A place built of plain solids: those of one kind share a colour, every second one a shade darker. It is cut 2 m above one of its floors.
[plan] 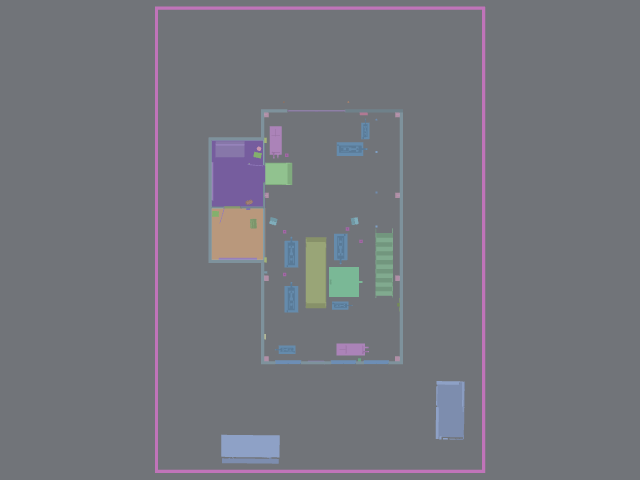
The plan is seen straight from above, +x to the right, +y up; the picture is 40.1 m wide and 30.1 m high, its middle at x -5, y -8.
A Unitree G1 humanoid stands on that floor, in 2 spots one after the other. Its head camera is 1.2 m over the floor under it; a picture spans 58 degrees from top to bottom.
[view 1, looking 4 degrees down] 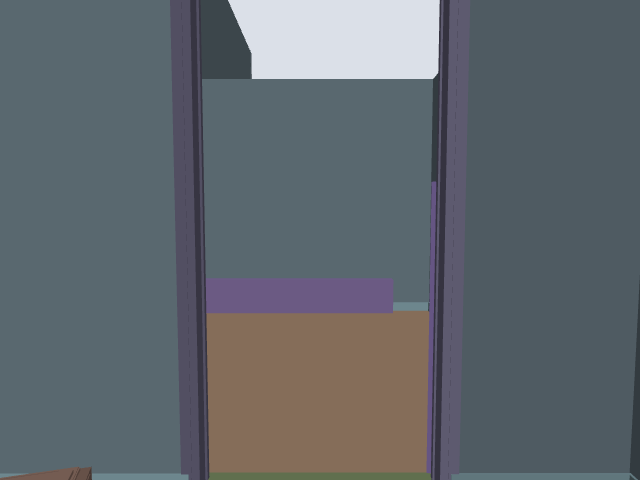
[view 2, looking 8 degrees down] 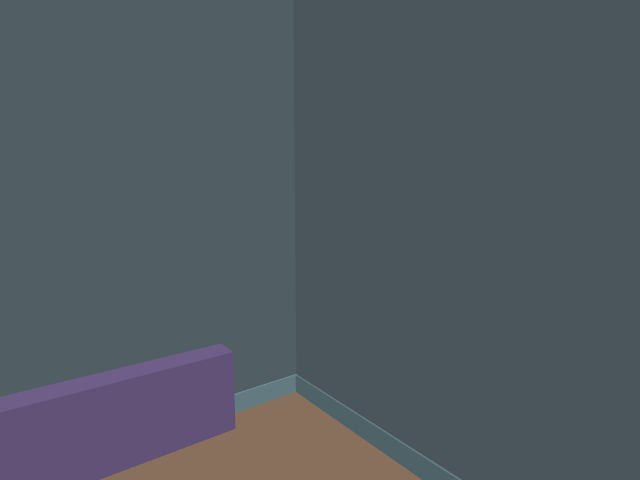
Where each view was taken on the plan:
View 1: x -10.50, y -4.15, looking -90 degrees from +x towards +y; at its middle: wall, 5.11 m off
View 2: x -10.50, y -7.30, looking -127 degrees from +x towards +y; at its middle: wall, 2.18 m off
